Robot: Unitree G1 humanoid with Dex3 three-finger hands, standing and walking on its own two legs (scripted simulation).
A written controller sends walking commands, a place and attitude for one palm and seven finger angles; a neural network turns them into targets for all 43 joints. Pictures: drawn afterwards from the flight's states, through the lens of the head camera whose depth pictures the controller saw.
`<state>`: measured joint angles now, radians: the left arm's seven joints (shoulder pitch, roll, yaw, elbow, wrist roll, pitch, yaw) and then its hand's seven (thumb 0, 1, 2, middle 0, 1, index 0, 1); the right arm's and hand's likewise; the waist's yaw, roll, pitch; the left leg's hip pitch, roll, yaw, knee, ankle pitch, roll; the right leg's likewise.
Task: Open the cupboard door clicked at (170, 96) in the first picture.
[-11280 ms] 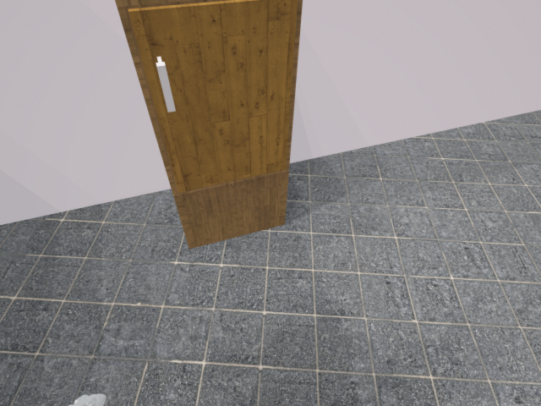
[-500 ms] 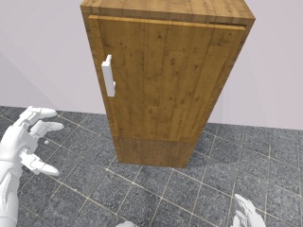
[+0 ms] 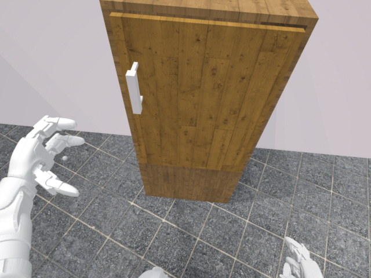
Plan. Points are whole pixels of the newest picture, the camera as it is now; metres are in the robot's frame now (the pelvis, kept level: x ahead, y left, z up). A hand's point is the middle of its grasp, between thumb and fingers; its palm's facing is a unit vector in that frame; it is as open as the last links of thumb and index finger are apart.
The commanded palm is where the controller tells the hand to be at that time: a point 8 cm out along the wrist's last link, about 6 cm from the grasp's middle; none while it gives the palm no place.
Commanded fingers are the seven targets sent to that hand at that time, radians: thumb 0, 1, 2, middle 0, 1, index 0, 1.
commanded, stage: move the hooked fingers beside the handle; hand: left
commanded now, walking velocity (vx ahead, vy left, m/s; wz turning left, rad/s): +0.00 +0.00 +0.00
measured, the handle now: (136, 88) +0.55 +0.17 +0.08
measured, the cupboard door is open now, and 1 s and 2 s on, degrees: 0 0 0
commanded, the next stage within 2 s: none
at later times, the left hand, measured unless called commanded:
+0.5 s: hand (86, 131) +0.39 +0.25 +0.08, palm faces -0.04 -1.00 -0.01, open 14.0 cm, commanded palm +0.37 +0.30 +0.08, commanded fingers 0.00 -0.50 0.30 -0.30 -1.20 -0.30 -1.20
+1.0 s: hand (96, 113) +0.45 +0.24 +0.08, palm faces -0.03 -1.00 +0.00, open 14.0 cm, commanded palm +0.44 +0.29 +0.08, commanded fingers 0.00 -0.50 0.30 -0.30 -1.20 -0.30 -1.20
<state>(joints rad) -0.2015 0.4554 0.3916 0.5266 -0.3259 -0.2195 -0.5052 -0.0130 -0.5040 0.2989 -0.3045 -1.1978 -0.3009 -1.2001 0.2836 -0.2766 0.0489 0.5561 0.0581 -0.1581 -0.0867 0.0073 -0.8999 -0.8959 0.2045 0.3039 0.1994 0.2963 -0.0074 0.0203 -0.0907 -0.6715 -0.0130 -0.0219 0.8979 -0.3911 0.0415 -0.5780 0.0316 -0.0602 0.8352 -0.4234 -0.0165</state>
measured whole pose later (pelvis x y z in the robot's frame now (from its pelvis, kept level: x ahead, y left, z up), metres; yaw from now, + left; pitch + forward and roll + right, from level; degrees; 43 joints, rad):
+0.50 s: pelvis +0.01 +0.00 +0.00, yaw -2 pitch +12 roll -2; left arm -0.44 0.50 0.41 0.78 -0.27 -0.27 -0.48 -0.01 -0.50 0.30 -0.30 -1.20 -0.30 -1.20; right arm 0.34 -0.28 0.03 0.58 0.06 -0.07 -0.07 0.01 -0.90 -0.90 0.20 0.30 0.20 0.30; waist -0.06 0.01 -0.10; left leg -0.73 0.00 0.00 0.91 -0.40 0.04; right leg -0.65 0.05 -0.04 0.85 -0.43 -0.02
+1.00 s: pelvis +0.00 +0.00 -0.01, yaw -2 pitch +16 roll -3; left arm -0.70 0.56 0.42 1.05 -0.19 -0.34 -0.44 -0.01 -0.50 0.30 -0.30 -1.20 -0.30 -1.20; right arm 0.36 -0.28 0.04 0.60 0.04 0.00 -0.05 0.00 -0.90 -0.90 0.20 0.30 0.20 0.30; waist -0.10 0.00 -0.11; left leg -0.82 0.01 0.00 0.96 -0.41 0.05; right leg -0.74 0.05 -0.04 0.89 -0.43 -0.01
